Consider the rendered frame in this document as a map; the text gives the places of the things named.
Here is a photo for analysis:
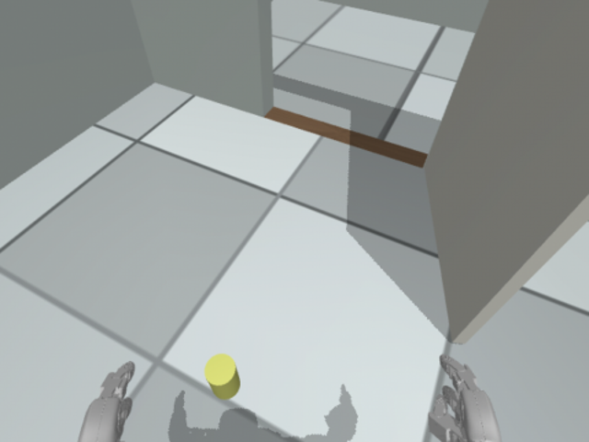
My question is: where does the can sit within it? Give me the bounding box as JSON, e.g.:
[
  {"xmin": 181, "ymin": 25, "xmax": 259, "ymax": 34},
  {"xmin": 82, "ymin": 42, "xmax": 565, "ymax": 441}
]
[{"xmin": 204, "ymin": 354, "xmax": 240, "ymax": 400}]

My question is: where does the right robot hand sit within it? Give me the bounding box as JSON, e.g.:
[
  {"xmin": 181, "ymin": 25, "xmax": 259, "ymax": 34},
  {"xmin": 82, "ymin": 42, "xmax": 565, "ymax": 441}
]
[{"xmin": 428, "ymin": 355, "xmax": 502, "ymax": 442}]

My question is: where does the left robot hand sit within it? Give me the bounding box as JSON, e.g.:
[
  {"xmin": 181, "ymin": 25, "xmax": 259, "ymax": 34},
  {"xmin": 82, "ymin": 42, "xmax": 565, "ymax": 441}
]
[{"xmin": 78, "ymin": 362, "xmax": 135, "ymax": 442}]

